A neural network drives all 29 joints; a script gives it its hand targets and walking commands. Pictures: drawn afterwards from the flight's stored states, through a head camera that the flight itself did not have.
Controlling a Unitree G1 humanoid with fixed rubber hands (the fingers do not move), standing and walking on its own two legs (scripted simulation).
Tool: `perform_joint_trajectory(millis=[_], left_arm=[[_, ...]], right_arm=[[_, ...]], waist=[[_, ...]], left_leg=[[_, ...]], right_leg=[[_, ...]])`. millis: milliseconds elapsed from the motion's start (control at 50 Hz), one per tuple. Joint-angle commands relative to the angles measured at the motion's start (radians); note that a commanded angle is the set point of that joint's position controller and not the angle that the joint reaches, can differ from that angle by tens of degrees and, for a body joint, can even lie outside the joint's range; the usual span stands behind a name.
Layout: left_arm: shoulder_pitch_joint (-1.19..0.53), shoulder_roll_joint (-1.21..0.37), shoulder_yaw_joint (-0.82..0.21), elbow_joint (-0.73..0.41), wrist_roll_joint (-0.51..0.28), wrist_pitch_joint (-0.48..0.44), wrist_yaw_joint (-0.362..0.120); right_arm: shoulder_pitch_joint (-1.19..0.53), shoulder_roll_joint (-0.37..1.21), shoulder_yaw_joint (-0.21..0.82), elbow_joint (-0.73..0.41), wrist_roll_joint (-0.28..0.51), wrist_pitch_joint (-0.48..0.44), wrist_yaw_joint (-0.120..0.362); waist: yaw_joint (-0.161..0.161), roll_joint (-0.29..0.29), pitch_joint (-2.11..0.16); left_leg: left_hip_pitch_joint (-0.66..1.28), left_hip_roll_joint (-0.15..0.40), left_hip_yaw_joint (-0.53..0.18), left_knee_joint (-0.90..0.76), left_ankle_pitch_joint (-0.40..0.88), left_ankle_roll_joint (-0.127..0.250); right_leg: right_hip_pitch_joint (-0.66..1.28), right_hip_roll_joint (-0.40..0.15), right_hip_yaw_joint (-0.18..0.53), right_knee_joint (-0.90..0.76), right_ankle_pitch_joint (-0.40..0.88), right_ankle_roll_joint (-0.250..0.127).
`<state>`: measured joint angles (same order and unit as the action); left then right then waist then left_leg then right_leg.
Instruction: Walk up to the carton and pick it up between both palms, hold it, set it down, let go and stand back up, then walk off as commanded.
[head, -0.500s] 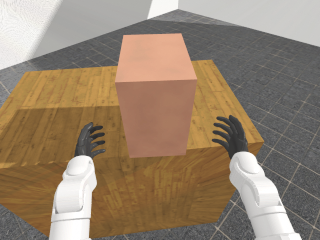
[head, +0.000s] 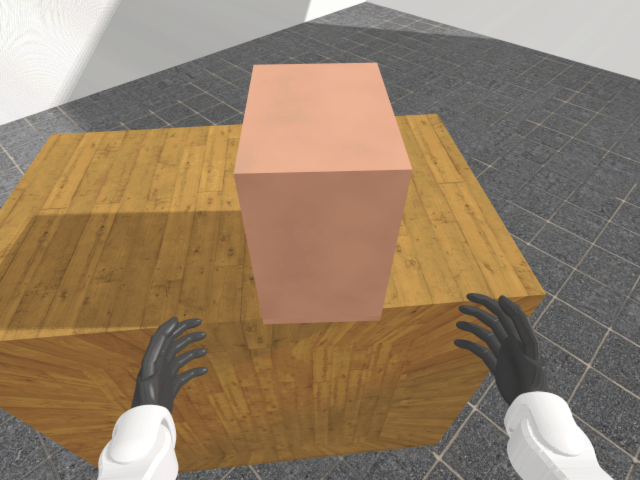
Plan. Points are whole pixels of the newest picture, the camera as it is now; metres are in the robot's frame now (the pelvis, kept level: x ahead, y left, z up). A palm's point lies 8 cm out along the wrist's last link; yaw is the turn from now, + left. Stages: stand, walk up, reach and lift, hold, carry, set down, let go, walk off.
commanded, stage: set down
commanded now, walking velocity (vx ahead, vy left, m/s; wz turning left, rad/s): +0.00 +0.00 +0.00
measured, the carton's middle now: (318, 196) +0.47 +0.04 +0.12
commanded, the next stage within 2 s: let go in 1.46 s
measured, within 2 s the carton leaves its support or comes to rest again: neither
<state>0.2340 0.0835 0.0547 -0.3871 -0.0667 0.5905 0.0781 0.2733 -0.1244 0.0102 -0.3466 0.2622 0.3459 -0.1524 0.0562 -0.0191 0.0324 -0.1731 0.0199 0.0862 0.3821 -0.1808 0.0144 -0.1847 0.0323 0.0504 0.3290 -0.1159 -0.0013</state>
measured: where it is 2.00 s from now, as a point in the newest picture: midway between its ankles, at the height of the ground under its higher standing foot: outside the picture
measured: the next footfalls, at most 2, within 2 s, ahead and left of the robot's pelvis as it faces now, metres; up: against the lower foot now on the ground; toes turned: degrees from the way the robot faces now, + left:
none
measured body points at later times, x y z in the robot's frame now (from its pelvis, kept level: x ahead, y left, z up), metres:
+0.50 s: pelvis +0.02 +0.00 +0.00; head +0.03 +0.00 +0.45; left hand +0.23 +0.20 +0.05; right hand +0.25 -0.18 +0.05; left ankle +0.02 +0.10 -0.75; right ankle +0.04 -0.12 -0.75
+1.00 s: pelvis +0.02 +0.00 +0.00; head +0.06 +0.01 +0.45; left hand +0.21 +0.22 -0.01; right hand +0.23 -0.19 -0.01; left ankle +0.02 +0.10 -0.75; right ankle +0.04 -0.12 -0.75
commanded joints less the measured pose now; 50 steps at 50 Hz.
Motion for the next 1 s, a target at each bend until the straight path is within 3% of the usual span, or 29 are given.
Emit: perform_joint_trajectory(millis=[0,20,100,120,140,160,200,220,240,300,320,360,380,400,420,440,460,480,500,520,540,620,640,700,720,800,920,960,980], left_arm=[[-0.021,0.154,-0.055,-0.351,-0.074,-0.083,0.003],[-0.050,0.176,-0.055,-0.448,-0.079,-0.109,0.015],[-0.032,0.159,-0.091,-0.269,-0.070,-0.094,0.019],[-0.023,0.161,-0.079,-0.350,-0.083,-0.111,0.024],[-0.010,0.143,-0.087,-0.131,-0.064,-0.073,0.002],[-0.048,0.164,-0.084,-0.312,-0.096,-0.111,0.015],[-0.051,0.130,-0.091,-0.086,-0.057,-0.078,-0.006],[-0.061,0.164,-0.072,-0.186,-0.064,-0.093,0.004],[-0.039,0.162,-0.053,-0.087,-0.055,-0.077,0.000],[-0.045,0.158,-0.056,-0.030,-0.054,-0.078,-0.016],[-0.057,0.172,-0.043,-0.091,-0.060,-0.097,-0.008],[-0.032,0.174,-0.027,0.037,-0.059,-0.094,-0.030],[-0.033,0.192,-0.027,-0.067,-0.068,-0.110,-0.027],[-0.002,0.168,-0.027,-0.012,-0.047,-0.106,-0.029],[0.005,0.191,-0.015,-0.012,-0.059,-0.118,-0.038],[0.013,0.194,-0.021,-0.079,-0.061,-0.137,-0.033],[0.030,0.184,-0.018,0.035,-0.047,-0.121,-0.047],[0.027,0.184,-0.014,-0.069,-0.058,-0.144,-0.039],[0.072,0.181,-0.014,0.046,-0.033,-0.130,-0.052],[0.051,0.187,-0.008,-0.040,-0.053,-0.150,-0.051],[0.086,0.186,-0.005,0.052,-0.028,-0.146,-0.063],[0.110,0.180,-0.001,0.091,0.000,-0.172,-0.070],[0.102,0.207,0.002,-0.015,-0.019,-0.202,-0.063],[0.126,0.203,-0.010,0.057,-0.013,-0.221,-0.063],[0.131,0.188,-0.023,0.139,0.007,-0.215,-0.068],[0.111,0.233,-0.013,0.071,-0.007,-0.266,-0.058],[0.061,0.230,-0.030,0.235,0.006,-0.286,-0.060],[0.062,0.233,-0.019,0.213,0.009,-0.305,-0.053],[0.058,0.216,-0.032,0.285,0.006,-0.297,-0.057]], right_arm=[[0.036,-0.092,0.004,-0.218,-0.037,-0.060,0.024],[0.028,-0.090,0.012,-0.276,-0.023,-0.076,0.025],[0.017,-0.106,-0.014,-0.167,-0.046,-0.054,0.052],[0.039,-0.098,0.002,-0.234,-0.024,-0.052,0.055],[0.041,-0.087,0.015,-0.071,-0.077,-0.025,0.054],[-0.010,-0.103,-0.013,-0.224,-0.038,-0.047,0.061],[-0.030,-0.099,-0.009,-0.050,-0.084,-0.011,0.073],[-0.035,-0.098,-0.018,-0.152,-0.059,-0.029,0.068],[-0.020,-0.111,-0.021,-0.087,-0.071,-0.023,0.072],[-0.027,-0.107,-0.023,-0.088,-0.082,-0.041,0.070],[-0.041,-0.116,-0.024,-0.133,-0.069,-0.051,0.073],[-0.015,-0.084,-0.003,-0.075,-0.098,-0.059,0.070],[-0.011,-0.076,0.004,-0.148,-0.085,-0.072,0.065],[0.031,-0.093,-0.010,-0.060,-0.102,-0.070,0.070],[0.037,-0.085,0.004,-0.099,-0.099,-0.084,0.065],[0.061,-0.097,0.004,-0.128,-0.092,-0.091,0.065],[0.080,-0.086,0.004,-0.040,-0.110,-0.077,0.059],[0.082,-0.099,-0.007,-0.102,-0.093,-0.105,0.059],[0.118,-0.075,0.025,-0.012,-0.099,-0.086,0.059],[0.106,-0.105,0.002,-0.072,-0.091,-0.109,0.060],[0.141,-0.094,0.011,0.017,-0.107,-0.100,0.059],[0.125,-0.098,0.036,0.064,-0.109,-0.130,0.068],[0.122,-0.117,0.018,-0.020,-0.090,-0.163,0.066],[0.123,-0.103,0.021,0.044,-0.107,-0.196,0.073],[0.139,-0.098,0.018,0.150,-0.116,-0.187,0.078],[0.103,-0.109,-0.018,0.111,-0.116,-0.237,0.082],[0.053,-0.113,-0.030,0.251,-0.154,-0.251,0.101],[0.034,-0.134,-0.033,0.228,-0.142,-0.274,0.112],[0.029,-0.135,-0.046,0.295,-0.160,-0.273,0.112]], waist=[[-0.003,0.034,-0.132],[0.006,0.065,-0.162],[-0.008,0.081,-0.061],[-0.006,0.066,-0.076],[-0.025,0.043,-0.011],[-0.003,0.071,-0.086],[-0.007,0.074,0.010],[-0.004,0.073,-0.045],[0.011,0.056,-0.011],[0.007,0.056,-0.016],[0.021,0.044,-0.072],[0.022,-0.020,-0.014],[0.025,-0.013,-0.064],[0.024,0.003,-0.033],[0.028,-0.041,-0.063],[0.032,-0.017,-0.080],[0.015,-0.031,-0.018],[0.024,-0.005,-0.082],[0.012,-0.008,-0.012],[0.015,-0.011,-0.079],[0.009,-0.018,-0.027],[0.029,0.016,-0.045],[0.028,0.008,-0.095],[0.026,0.011,-0.081],[0.016,0.046,-0.027],[0.018,0.038,-0.088],[-0.002,0.063,-0.028],[0.018,0.076,-0.082],[0.012,0.065,-0.048]], left_leg=[[0.211,-0.012,-0.011,-0.110,0.131,-0.047],[0.200,-0.005,-0.015,-0.116,0.131,-0.042],[0.105,0.022,-0.026,-0.174,-0.068,-0.031],[0.088,0.023,-0.027,-0.185,-0.073,-0.016],[0.071,0.022,-0.024,-0.195,-0.148,-0.018],[0.055,0.040,-0.038,-0.210,-0.149,-0.005],[0.007,0.040,-0.036,-0.235,-0.224,-0.011],[-0.016,0.055,-0.051,-0.242,-0.233,0.007],[-0.006,0.030,-0.031,-0.234,-0.222,0.007],[0.027,0.021,-0.019,-0.199,-0.152,-0.001],[0.044,0.026,-0.021,-0.201,-0.129,0.004],[0.065,0.002,0.003,-0.174,-0.088,0.003],[0.101,0.005,0.000,-0.163,-0.049,0.006],[0.118,-0.010,0.012,-0.150,-0.009,-0.010],[0.152,-0.016,0.023,-0.130,0.045,-0.008],[0.187,-0.017,0.017,-0.128,0.078,-0.013],[0.195,-0.020,0.023,-0.125,0.074,-0.017],[0.202,-0.017,0.020,-0.117,0.124,-0.020],[0.200,-0.021,0.018,-0.116,0.121,-0.023],[0.221,-0.019,0.019,-0.111,0.168,-0.025],[0.225,-0.018,0.019,-0.109,0.168,-0.033],[0.241,-0.025,0.022,-0.084,0.230,-0.048],[0.253,-0.022,0.018,-0.079,0.256,-0.047],[0.241,-0.019,0.016,-0.066,0.262,-0.051],[0.238,-0.022,0.017,-0.070,0.253,-0.061],[0.245,-0.005,0.011,-0.078,0.262,-0.056],[0.123,0.008,0.003,-0.130,0.103,-0.034],[0.126,0.015,0.000,-0.128,0.130,-0.036],[0.111,0.014,-0.002,-0.127,0.120,-0.038]], right_leg=[[0.098,-0.002,-0.027,-0.065,-0.024,-0.019],[0.106,0.004,-0.031,-0.050,-0.009,-0.020],[0.117,0.006,-0.022,-0.052,-0.103,-0.021],[0.154,0.000,-0.019,-0.052,-0.079,-0.019],[0.123,-0.010,-0.005,-0.068,-0.147,-0.015],[0.171,-0.002,-0.019,-0.038,-0.112,-0.004],[0.158,-0.003,-0.013,-0.054,-0.188,-0.013],[0.216,-0.002,-0.012,-0.029,-0.137,-0.002],[0.192,-0.010,-0.008,-0.046,-0.171,-0.003],[0.163,-0.020,0.006,-0.055,-0.152,-0.012],[0.174,-0.015,-0.007,-0.047,-0.136,-0.010],[0.130,-0.040,0.012,-0.088,-0.162,-0.012],[0.137,-0.041,0.015,-0.078,-0.135,-0.011],[0.107,-0.046,0.006,-0.098,-0.144,-0.018],[0.101,-0.048,0.012,-0.106,-0.103,-0.015],[0.082,-0.047,0.005,-0.098,-0.089,-0.021],[0.060,-0.052,0.011,-0.111,-0.098,-0.015],[0.096,-0.040,-0.001,-0.097,-0.035,-0.020],[0.077,-0.047,0.006,-0.103,-0.023,-0.018],[0.094,-0.037,-0.001,-0.095,0.014,-0.016],[0.076,-0.035,0.001,-0.104,0.009,-0.019],[0.071,-0.029,-0.005,-0.094,0.060,-0.024],[0.083,-0.027,-0.011,-0.084,0.090,-0.016],[0.085,-0.016,-0.010,-0.076,0.113,-0.021],[0.065,-0.009,-0.013,-0.089,0.081,-0.033],[0.080,-0.010,-0.025,-0.081,0.087,-0.027],[0.124,0.004,-0.022,-0.063,0.033,-0.021],[0.138,0.012,-0.035,-0.042,0.068,-0.022],[0.119,0.013,-0.030,-0.046,0.042,-0.026]])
